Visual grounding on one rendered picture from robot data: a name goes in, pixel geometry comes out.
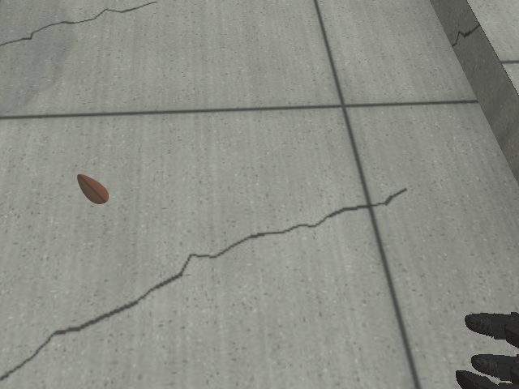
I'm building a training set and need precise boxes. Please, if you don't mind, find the robot right hand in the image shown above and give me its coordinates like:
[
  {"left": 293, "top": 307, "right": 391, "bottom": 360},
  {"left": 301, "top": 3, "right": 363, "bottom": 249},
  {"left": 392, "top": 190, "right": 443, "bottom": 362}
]
[{"left": 456, "top": 312, "right": 519, "bottom": 389}]

